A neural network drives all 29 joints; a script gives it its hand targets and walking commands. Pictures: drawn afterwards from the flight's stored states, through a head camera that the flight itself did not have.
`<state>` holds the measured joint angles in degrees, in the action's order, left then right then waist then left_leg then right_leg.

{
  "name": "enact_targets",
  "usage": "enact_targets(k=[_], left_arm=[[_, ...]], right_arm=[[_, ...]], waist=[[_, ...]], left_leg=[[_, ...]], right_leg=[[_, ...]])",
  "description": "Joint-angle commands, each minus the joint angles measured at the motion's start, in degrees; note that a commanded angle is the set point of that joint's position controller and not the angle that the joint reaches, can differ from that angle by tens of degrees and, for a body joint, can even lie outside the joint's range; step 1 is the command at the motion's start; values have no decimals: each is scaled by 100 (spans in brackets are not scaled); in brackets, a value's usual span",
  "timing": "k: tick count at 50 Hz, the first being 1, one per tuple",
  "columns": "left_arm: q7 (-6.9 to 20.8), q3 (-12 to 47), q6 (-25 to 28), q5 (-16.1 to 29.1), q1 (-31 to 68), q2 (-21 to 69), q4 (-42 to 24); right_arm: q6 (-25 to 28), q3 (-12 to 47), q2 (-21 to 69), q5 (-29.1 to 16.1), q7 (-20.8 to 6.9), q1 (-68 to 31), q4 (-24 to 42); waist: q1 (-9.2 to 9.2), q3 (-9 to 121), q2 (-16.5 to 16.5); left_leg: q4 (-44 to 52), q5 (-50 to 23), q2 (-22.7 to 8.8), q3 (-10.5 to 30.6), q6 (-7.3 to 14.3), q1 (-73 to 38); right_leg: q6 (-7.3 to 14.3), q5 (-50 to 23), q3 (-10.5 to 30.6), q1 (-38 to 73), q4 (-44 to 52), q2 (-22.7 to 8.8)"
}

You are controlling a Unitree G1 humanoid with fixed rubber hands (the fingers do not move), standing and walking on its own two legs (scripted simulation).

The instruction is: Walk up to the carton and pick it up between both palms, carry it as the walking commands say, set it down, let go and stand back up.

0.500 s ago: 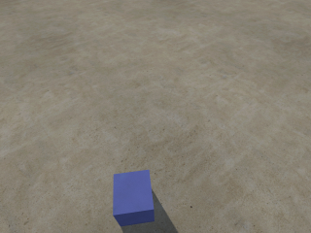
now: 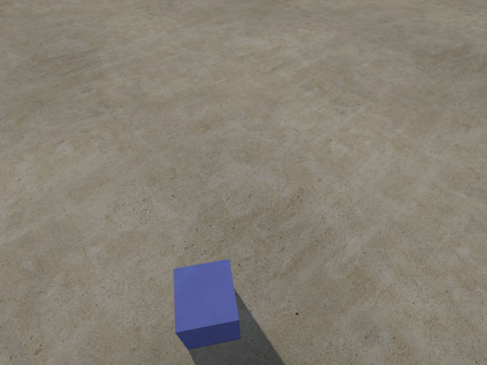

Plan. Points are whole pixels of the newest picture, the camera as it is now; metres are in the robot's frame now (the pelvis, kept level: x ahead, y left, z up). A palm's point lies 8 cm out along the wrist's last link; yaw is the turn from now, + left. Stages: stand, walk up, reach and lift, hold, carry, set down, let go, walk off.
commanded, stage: walk up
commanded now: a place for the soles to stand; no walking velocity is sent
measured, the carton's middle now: (208, 305) +0.42 +0.14 -0.63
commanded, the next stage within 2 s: reach and lift in 0.40 s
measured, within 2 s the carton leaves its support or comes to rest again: neither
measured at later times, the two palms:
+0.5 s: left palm out of the picture +0.09 +0.27 -0.10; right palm out of the picture +0.11 -0.27 -0.12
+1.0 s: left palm (95, 360) +0.16 +0.28 -0.14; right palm (336, 333) +0.21 -0.17 -0.15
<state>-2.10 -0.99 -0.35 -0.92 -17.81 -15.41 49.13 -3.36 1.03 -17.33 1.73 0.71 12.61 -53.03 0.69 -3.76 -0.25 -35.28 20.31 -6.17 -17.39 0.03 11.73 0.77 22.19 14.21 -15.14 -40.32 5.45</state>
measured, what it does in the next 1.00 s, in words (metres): lowers itself, turning left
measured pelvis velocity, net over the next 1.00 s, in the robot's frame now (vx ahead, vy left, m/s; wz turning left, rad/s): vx -0.05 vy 0.00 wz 0.27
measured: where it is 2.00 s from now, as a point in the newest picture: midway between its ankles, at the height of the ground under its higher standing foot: outside the picture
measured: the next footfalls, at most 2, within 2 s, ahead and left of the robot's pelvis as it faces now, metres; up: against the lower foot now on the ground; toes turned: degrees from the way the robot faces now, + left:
none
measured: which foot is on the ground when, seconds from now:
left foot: down 0.00-1.00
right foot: down 0.00-1.00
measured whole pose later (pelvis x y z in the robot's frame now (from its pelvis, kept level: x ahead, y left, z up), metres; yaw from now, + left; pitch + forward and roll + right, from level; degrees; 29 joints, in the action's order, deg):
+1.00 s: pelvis -0.05 +0.00 -0.05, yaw +15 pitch +15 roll -2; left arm 2.0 -1.6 -18.8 -5.9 10.1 -15.0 29.5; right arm -15.3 -10.0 -6.2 -2.2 -0.5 -7.1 -36.0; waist 4.3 0.6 0.3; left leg -56.8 20.4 -0.5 1.5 0.6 51.8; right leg -0.1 25.6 -1.8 -45.9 -56.2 1.0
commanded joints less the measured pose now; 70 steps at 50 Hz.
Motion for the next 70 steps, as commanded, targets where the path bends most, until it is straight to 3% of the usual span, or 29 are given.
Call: enact_targets(k=[1,5,12,15,18,20,21,22,23,24,25,27,28,31,33,37,40,41,48,53,56,62,70], left_arm=[[-7,-225,51,-1,-286,-833,-352],[-1,-221,53,13,-232,-824,-425],[26,-244,53,-13,-285,-745,-517],[27,-264,61,-16,-312,-799,-532],[18,-273,71,-3,-237,-897,-550],[16,-270,64,16,-184,-897,-555],[150,-357,-329,-79,2968,-1021,-2476],[281,-307,-798,-62,2226,-580,-2161],[342,-398,-1086,-89,1869,-708,-2481],[398,-449,-1397,-372,1709,-988,-2348],[443,-412,-1760,-475,1479,-1113,-2136],[591,-325,-2355,-634,780,-1321,-1778],[642,-352,-2440,-702,701,-1387,-1790],[646,-13,-2248,-590,963,-1335,-2619],[645,202,-1968,-527,1336,-922,-3013],[626,-44,-1509,-535,2147,-742,-3190],[521,-91,-1445,-422,2534,-666,-3187],[497,-126,-1436,-402,2652,-687,-3161],[335,-396,-1847,-565,3336,-662,-2522],[325,-446,-2100,-481,4234,-625,-1962],[353,-540,-2054,-404,4926,-695,-1884],[427,-677,-1946,-235,5890,-847,-1565],[537,-1089,-1750,-226,7142,-1108,-1218]], right_arm=[[53,-135,-711,8,0,73,331],[93,-160,-779,0,-11,174,335],[81,-200,-879,21,-2,144,374],[58,-186,-837,13,-18,88,430],[75,-160,-741,-1,-45,97,494],[104,-164,-780,3,-54,190,491],[-63,-225,-1140,50,40,-3095,3626],[-382,-240,-912,339,47,-2723,2962],[-605,-313,-960,105,12,-2141,3166],[-886,-686,-966,-43,-16,-2240,2851],[-1225,-743,-725,-288,-44,-1712,2597],[-1848,-789,-586,-362,-35,-1035,2124],[-1964,-814,-488,-326,-29,-879,2103],[-1808,-970,-350,-245,-30,-330,2440],[-1581,-1153,-116,-214,-108,-450,2251],[-1129,-1513,91,-187,-218,-1160,1972],[-922,-1579,116,-334,-210,-1630,2011],[-872,-1560,149,-376,-190,-1826,2080],[-1164,-1205,350,-397,-93,-2479,2346],[-1435,-1099,383,-332,24,-3103,2576],[-1481,-1047,462,-373,114,-3568,2719],[-1554,-1031,612,-484,267,-4382,2749],[-1532,-1187,793,-508,546,-5610,2535]], waist=[[-10,36,324],[20,87,328],[-10,72,50],[-28,23,201],[1,-11,439],[34,48,431],[-42,33,478],[-190,-32,231],[-34,-185,33],[23,-53,206],[-14,120,493],[-89,724,898],[-7,1058,876],[501,2333,250],[651,2417,-79],[591,2113,-308],[587,2217,-731],[510,2378,-906],[208,2724,-721],[265,2562,-358],[257,2902,-153],[230,3584,-109],[160,4354,-347]], left_leg=[[541,-177,-297,915,471,-896],[624,-263,-336,984,481,-1055],[892,-243,-745,955,651,-886],[650,-139,-549,842,539,-786],[414,-148,-147,833,404,-882],[430,-197,-101,937,388,-1005],[-787,-538,848,1028,379,410],[-464,-436,634,1502,392,531],[-297,-301,679,1433,335,547],[-629,-275,620,1625,375,162],[-636,-294,678,1555,317,92],[-688,-556,597,1562,277,-309],[-735,-685,563,1633,245,-412],[-721,-1767,538,1992,106,-307],[-805,-2128,513,2114,54,-171],[-944,-1915,500,2146,87,168],[-1132,-1676,473,2231,2,260],[-1210,-1586,480,2238,-35,391],[-1474,-647,600,2082,68,1415],[-1493,-189,599,2043,145,1978],[-1651,-460,605,1991,139,2149],[-1852,-791,653,1847,101,2315],[-2070,-946,797,1656,36,2682]], right_leg=[[424,-1851,725,-1255,927,-492],[384,-1747,715,-1339,878,-446],[325,-1605,190,-1204,485,-345],[380,-1700,398,-1141,753,-418],[459,-1878,971,-1260,1085,-526],[466,-1864,1084,-1325,1071,-521],[-160,-646,-1116,-2546,1001,-780],[-217,165,-1596,-2690,764,-525],[-107,246,-1792,-2715,871,-474],[-78,137,-2013,-3188,719,-604],[-50,-86,-2136,-3174,737,-606],[-79,-451,-1870,-2992,616,-663],[-59,-748,-1684,-2762,554,-691],[65,-2067,-1641,-2114,164,-469],[36,-2217,-1716,-2478,34,-401],[-20,-1722,-1735,-3206,-86,-402],[-29,-1166,-1838,-3678,-285,-396],[-17,-1047,-1857,-3680,-371,-406],[-78,-363,-1850,-3722,-764,-410],[-98,-39,-1824,-3873,-838,-398],[-136,-294,-1796,-3847,-957,-376],[-234,-548,-1755,-3884,-1043,-299],[-381,-544,-1694,-4095,-1093,-228]])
